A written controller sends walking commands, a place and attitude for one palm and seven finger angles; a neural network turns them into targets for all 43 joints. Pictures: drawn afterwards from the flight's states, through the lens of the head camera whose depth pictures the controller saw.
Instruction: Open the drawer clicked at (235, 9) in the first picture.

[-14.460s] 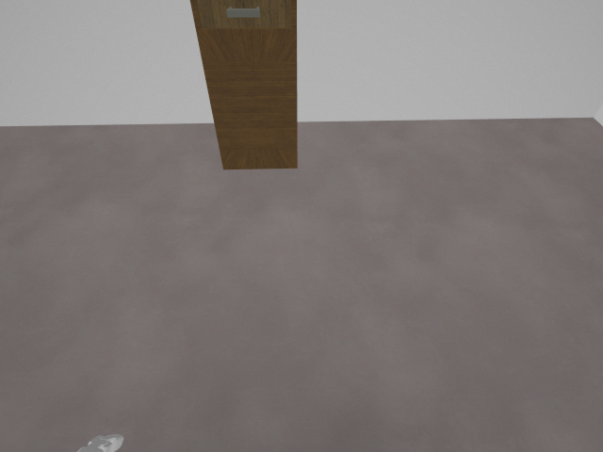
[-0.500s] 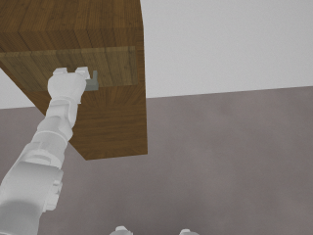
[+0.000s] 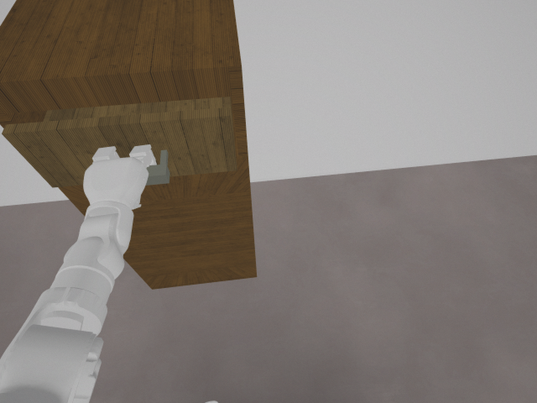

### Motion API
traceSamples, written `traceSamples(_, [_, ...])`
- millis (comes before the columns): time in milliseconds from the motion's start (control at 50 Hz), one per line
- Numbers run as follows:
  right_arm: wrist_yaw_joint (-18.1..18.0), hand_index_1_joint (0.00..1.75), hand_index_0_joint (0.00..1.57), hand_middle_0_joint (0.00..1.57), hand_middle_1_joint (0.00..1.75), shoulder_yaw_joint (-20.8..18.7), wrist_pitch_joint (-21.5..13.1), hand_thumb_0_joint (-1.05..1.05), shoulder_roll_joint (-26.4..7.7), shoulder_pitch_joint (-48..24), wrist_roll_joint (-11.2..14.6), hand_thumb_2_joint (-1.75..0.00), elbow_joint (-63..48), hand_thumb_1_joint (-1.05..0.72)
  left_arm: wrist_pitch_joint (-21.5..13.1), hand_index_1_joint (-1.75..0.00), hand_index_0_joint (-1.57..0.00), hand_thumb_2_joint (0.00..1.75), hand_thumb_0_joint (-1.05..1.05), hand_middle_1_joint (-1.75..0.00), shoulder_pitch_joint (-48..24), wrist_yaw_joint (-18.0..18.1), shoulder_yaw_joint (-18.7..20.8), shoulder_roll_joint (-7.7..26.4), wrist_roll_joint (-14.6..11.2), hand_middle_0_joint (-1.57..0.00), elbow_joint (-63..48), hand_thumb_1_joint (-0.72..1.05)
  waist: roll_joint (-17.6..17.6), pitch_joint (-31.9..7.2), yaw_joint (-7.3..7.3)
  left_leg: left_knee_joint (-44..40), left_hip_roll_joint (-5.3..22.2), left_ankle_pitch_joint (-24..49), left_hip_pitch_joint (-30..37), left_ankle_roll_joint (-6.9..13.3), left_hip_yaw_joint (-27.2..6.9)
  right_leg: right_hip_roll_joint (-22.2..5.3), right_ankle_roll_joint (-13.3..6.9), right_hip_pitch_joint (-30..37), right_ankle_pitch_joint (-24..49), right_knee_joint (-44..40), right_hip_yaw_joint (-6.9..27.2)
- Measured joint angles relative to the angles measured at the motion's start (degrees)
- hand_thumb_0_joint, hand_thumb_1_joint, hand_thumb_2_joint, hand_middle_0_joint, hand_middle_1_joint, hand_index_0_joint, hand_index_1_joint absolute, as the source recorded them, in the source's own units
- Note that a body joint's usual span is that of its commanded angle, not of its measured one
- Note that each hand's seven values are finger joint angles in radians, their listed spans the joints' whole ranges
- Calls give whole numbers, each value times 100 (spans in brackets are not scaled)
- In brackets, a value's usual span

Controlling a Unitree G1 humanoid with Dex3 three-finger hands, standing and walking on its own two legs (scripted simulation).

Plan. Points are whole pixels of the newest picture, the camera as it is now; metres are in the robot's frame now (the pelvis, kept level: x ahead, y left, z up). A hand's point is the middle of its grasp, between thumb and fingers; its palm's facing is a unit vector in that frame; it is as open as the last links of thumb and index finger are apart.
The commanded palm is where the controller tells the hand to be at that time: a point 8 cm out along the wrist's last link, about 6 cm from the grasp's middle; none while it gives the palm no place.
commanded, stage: pull the drawer open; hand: left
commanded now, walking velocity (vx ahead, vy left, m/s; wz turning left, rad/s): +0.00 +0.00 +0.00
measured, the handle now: (132, 167) +0.49 +0.21 +0.03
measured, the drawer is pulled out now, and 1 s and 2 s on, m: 0.04 0.27 0.30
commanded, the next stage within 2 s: open the thumb to release the handle in 1.52 s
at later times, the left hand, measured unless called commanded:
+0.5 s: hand (125, 265) +0.32 +0.20 +0.01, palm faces -0.01 -0.10 -0.99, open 5.6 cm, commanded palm +0.28 +0.21 +0.07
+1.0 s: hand (114, 351) +0.21 +0.19 +0.01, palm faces +0.00 -0.11 -0.99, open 5.7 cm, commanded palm +0.17 +0.19 +0.07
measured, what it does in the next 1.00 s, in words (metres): stands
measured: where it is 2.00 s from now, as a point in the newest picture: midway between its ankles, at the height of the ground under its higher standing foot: outside the picture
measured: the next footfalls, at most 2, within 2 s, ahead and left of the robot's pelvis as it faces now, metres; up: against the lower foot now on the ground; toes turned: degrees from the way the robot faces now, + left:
none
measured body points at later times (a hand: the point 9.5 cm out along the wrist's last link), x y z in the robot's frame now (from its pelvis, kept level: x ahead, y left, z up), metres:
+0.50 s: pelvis +0.01 -0.01 +0.01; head +0.04 -0.03 +0.46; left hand +0.32 +0.20 +0.07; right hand +0.18 -0.25 -0.10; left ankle -0.01 +0.11 -0.71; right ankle -0.04 -0.13 -0.71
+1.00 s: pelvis -0.01 -0.03 +0.00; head +0.02 -0.06 +0.45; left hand +0.20 +0.19 +0.07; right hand +0.19 -0.25 -0.11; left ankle -0.01 +0.11 -0.71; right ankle -0.04 -0.13 -0.71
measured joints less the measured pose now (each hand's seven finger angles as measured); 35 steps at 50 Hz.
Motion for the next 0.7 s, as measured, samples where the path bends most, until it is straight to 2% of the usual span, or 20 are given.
traceSamples(180, [40, 30, 20, 20, 30, 46, 6, 0, -2, -453, 72, -90, -269, -91, 266, -135, -41, 80, 1, -135, 1312, 53, -274, -303, -114, -27, -1425, 74, -9, 44, 212, -236, -61, 14, 511, 0, 22, -51, 15, 501, 1, -211, 12])
traceSamples(360, [-25, 30, 20, 20, 30, 128, -33, 0, -18, -1018, 77, -90, -477, -91, 524, -135, -41, 82, 2, -135, 2093, 44, -636, -528, -83, -27, -2270, 73, -42, 119, 458, -324, -131, 45, 844, -33, -74, -107, -15, 853, -54, -229, -90])
traceSamples(500, [-21, 30, 20, 20, 30, 207, -82, 0, 41, -1235, 43, -90, -621, -91, 552, -135, -41, 80, 3, -135, 2791, -83, -626, -564, -121, -27, -2932, 72, -52, 144, 558, -388, -125, 66, 1056, -87, -91, -97, -64, 1029, -89, -207, -105])
traceSamples(700, [33, 30, 20, 20, 30, 262, -182, 0, 66, -1270, -47, -90, -625, -91, 453, -135, -41, 80, 3, -135, 3960, -13, -556, -549, -107, -27, -3962, 71, -14, 226, 668, -358, -104, 60, 1194, -162, -126, -76, -137, 1127, -170, -68, -134])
